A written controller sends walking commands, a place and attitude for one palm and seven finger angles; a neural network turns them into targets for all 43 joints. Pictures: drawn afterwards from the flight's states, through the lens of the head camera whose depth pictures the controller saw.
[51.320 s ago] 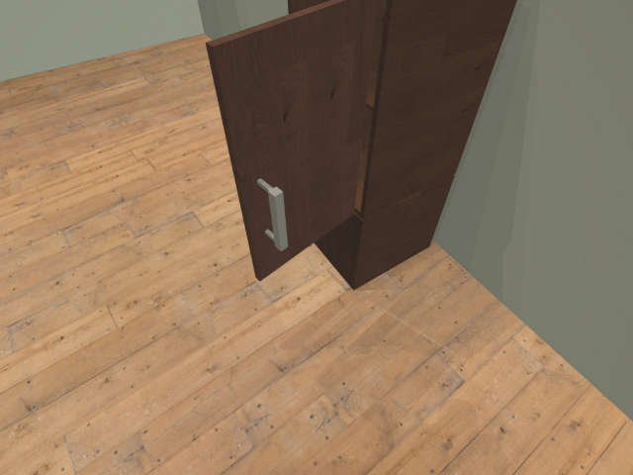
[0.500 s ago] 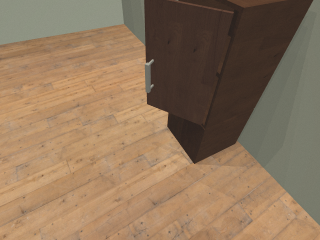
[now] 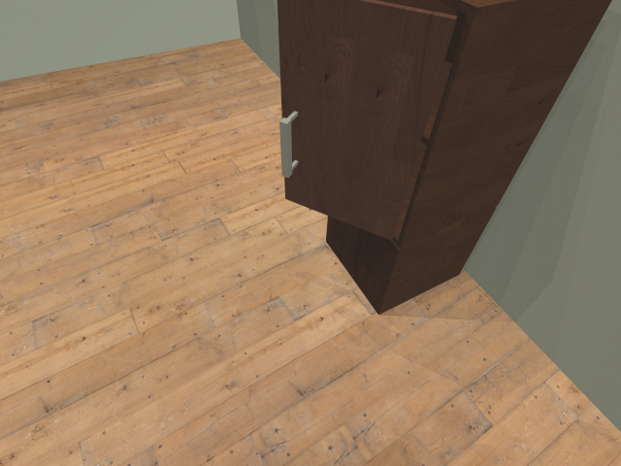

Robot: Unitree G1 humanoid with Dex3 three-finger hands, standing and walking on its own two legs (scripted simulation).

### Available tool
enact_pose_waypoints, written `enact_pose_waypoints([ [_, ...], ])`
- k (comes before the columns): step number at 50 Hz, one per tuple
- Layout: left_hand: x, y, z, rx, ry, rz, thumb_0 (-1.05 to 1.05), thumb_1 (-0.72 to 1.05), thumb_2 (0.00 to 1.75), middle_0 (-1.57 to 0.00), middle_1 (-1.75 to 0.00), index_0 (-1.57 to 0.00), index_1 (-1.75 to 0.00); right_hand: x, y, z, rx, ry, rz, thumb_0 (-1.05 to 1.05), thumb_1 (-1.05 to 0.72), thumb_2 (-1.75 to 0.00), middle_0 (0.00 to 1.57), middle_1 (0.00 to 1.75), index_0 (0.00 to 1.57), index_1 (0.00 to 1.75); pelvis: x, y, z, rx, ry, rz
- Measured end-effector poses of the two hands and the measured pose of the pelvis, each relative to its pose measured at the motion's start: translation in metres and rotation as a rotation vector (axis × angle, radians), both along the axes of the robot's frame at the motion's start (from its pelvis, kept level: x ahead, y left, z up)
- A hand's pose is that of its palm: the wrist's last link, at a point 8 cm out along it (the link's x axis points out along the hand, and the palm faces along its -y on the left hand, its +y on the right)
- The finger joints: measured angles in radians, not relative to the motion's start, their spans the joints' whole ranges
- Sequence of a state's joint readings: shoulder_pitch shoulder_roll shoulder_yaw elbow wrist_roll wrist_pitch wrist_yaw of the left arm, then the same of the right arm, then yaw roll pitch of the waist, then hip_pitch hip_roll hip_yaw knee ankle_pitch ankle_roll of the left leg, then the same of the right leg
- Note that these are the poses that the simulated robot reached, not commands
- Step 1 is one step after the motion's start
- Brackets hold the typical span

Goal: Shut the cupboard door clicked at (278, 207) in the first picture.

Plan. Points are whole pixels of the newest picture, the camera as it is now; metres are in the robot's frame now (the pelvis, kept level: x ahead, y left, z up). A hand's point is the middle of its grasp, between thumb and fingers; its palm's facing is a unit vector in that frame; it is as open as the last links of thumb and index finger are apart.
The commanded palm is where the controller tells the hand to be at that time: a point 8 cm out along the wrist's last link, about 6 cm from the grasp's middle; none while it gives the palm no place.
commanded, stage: walk to a spot facing it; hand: left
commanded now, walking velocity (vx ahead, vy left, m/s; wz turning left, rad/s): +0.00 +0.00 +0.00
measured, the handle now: (290, 145) +0.88 +0.09 -0.12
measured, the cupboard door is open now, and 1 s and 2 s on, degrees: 34 34 34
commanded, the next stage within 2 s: none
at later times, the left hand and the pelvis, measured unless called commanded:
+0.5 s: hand out of the picture +0.02 +0.21 -0.20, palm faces +0.20 -0.95 -0.23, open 7.4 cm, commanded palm none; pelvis +0.01 +0.01 -0.03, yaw +11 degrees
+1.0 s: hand out of the picture +0.00 +0.19 -0.16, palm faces +0.46 -0.83 -0.32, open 7.4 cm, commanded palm none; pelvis +0.01 -0.04 -0.01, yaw +30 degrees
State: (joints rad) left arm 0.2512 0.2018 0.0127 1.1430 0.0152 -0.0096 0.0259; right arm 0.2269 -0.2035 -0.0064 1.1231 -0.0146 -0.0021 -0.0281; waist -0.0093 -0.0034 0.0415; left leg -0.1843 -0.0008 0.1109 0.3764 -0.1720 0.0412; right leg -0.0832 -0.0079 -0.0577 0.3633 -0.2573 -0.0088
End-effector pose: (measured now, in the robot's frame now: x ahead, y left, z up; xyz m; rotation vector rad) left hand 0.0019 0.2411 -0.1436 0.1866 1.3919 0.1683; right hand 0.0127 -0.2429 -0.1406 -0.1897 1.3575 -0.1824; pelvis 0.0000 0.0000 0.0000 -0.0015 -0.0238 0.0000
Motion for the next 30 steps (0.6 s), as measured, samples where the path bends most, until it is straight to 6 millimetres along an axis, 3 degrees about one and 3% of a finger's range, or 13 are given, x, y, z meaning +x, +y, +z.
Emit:
enact_pose_waypoints([
  [14,0.029,0.002,0.001,0.027,-0.062,0.027,0.0,0.91,0.9,-0.2,-0.29,-0.2,-0.3,0.026,-0.007,-0.003,0.001,-0.014,0.042,0.01,-0.91,-0.9,0.2,0.3,0.2,0.3,0.007,-0.006,-0.004,0.005,0.013,0.043],
  [20,0.019,0.003,-0.01,0.025,-0.095,0.109,0.0,0.91,0.9,-0.2,-0.29,-0.2,-0.3,0.033,0.002,-0.014,0.017,0.028,0.094,0.01,-0.91,-0.9,0.2,0.3,0.2,0.3,0.005,-0.005,-0.015,-0.015,0.007,0.119],
  [26,-0.001,0.019,-0.032,0.008,-0.087,0.193,0.0,0.91,0.9,-0.21,-0.29,-0.2,-0.3,0.062,0.017,-0.019,-0.001,-0.01,0.176,0.01,-0.91,-0.9,0.2,0.3,0.2,0.3,0.005,0.01,-0.03,-0.009,0.001,0.204],
  [30,-0.005,0.029,-0.025,0.025,-0.071,0.218,0.0,0.91,0.9,-0.2,-0.29,-0.2,-0.3,0.077,0.023,-0.015,-0.007,-0.041,0.227,0.01,-0.91,-0.9,0.2,0.3,0.2,0.3,0.0,0.014,-0.026,-0.002,0.024,0.232],
])
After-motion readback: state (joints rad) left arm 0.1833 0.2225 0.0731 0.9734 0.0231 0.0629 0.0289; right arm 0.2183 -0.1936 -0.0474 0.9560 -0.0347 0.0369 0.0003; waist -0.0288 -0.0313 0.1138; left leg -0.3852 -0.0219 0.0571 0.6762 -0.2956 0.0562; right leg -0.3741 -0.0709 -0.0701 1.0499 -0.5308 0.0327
